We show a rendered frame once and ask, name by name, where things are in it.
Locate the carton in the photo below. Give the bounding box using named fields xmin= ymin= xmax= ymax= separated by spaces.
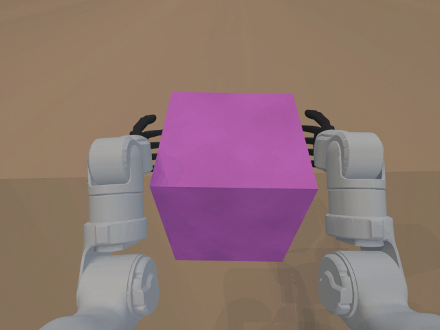
xmin=150 ymin=92 xmax=318 ymax=262

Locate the robot right hand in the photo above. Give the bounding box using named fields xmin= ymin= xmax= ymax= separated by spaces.
xmin=301 ymin=110 xmax=335 ymax=167

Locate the right robot upper arm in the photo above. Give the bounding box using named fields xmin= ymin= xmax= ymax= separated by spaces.
xmin=318 ymin=251 xmax=440 ymax=330

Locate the left robot upper arm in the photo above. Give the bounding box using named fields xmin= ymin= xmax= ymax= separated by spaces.
xmin=39 ymin=254 xmax=160 ymax=330

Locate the robot left hand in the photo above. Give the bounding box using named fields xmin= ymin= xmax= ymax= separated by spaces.
xmin=129 ymin=115 xmax=163 ymax=172

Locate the robot left forearm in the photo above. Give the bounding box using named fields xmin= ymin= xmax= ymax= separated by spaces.
xmin=76 ymin=135 xmax=153 ymax=307

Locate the robot right forearm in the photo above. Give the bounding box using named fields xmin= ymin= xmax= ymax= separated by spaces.
xmin=313 ymin=130 xmax=408 ymax=295

